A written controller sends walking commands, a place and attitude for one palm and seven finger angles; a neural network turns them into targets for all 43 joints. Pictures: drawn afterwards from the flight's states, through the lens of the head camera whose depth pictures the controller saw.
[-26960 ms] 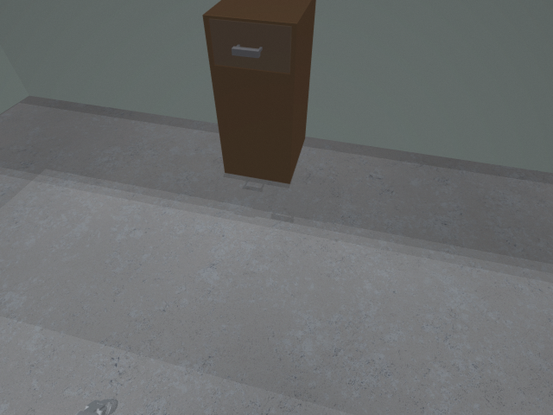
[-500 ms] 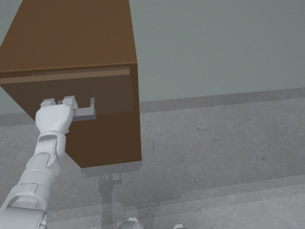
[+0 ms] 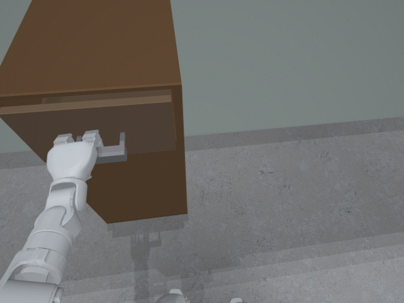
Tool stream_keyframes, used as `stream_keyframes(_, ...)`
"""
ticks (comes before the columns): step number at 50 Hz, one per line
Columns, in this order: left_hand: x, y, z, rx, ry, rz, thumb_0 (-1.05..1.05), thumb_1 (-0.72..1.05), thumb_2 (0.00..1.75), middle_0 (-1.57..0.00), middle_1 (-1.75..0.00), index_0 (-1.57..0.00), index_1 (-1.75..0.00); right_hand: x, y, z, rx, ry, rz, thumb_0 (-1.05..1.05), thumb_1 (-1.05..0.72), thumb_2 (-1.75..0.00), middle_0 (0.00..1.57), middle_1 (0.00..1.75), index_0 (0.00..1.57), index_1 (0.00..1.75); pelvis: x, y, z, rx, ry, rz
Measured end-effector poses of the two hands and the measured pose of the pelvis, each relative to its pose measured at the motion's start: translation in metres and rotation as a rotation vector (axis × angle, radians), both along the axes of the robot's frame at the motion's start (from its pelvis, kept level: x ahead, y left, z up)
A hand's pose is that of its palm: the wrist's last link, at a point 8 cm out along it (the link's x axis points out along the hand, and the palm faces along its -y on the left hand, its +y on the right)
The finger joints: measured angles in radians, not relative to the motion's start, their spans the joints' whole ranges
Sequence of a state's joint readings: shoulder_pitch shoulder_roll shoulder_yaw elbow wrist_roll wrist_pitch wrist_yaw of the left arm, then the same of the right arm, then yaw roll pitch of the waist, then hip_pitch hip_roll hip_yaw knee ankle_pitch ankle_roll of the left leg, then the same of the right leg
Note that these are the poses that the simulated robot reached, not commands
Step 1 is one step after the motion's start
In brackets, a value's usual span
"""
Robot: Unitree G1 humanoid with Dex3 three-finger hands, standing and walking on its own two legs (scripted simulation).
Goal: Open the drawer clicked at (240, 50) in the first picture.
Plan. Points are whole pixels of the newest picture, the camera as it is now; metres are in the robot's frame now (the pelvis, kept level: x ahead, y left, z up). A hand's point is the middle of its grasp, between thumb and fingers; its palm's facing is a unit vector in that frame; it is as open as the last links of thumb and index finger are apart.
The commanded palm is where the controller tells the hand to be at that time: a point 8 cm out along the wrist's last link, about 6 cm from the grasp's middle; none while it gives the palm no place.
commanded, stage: pull the drawer open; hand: left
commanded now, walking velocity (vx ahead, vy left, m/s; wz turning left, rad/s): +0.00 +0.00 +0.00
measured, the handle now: (100, 146) +0.43 +0.25 +0.00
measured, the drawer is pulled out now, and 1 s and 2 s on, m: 0.03 0.02 0.02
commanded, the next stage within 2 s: open the thumb to release the handle in 0.70 s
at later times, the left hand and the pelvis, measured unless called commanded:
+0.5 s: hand (84, 171) +0.38 +0.28 -0.02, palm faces -0.03 -0.04 -1.00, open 5.7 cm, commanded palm +0.34 +0.25 +0.01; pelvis +0.00 +0.00 +0.00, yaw +0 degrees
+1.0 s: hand (83, 163) +0.40 +0.28 -0.02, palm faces -0.03 -0.01 -1.00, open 6.4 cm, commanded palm +0.38 +0.28 +0.01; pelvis -0.03 -0.01 -0.02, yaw +1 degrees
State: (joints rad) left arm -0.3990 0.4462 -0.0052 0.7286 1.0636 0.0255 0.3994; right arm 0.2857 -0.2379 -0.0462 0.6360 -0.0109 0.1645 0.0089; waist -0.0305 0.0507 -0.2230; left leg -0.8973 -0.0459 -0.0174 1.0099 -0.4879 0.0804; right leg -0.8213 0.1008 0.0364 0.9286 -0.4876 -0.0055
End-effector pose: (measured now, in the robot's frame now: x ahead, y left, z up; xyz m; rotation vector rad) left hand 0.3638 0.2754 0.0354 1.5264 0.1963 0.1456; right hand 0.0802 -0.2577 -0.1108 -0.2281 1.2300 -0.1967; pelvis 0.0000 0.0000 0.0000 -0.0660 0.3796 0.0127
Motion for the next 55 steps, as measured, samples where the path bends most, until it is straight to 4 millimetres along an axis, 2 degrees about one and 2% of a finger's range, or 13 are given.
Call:
stream_keyframes(36,-0.004,0.000,0.000,-0.010,-0.003,-0.002,0.02,0.69,0.81,-0.41,-1.35,-0.42,-1.35,-0.001,-0.002,0.002,-0.005,-0.019,-0.012,0.00,-0.90,-0.90,0.21,0.30,0.20,0.29,0.000,0.000,0.000,0.003,-0.002,-0.009)
stream_keyframes(40,-0.001,0.000,-0.001,0.010,-0.020,-0.013,0.02,0.68,0.83,-0.41,-1.35,-0.42,-1.35,-0.001,-0.003,-0.002,-0.021,-0.004,0.021,0.00,-0.90,-0.90,0.21,0.30,0.20,0.29,-0.003,-0.001,-0.003,0.001,0.004,0.013)
stream_keyframes(48,0.017,0.005,0.000,0.048,-0.009,-0.020,0.00,0.62,0.80,-0.40,-1.34,-0.41,-1.34,-0.019,-0.014,-0.017,-0.044,0.033,0.031,0.00,-0.90,-0.90,0.21,0.30,0.20,0.30,-0.025,-0.010,-0.015,0.004,0.032,0.013)
stream_keyframes(55,0.019,0.006,0.001,0.031,0.036,0.005,0.00,0.35,0.67,-0.38,-1.30,-0.38,-1.30,-0.054,-0.023,-0.019,-0.041,0.073,-0.015,0.00,-0.90,-0.90,0.21,0.30,0.20,0.30,-0.032,-0.018,-0.017,0.014,0.038,-0.003)
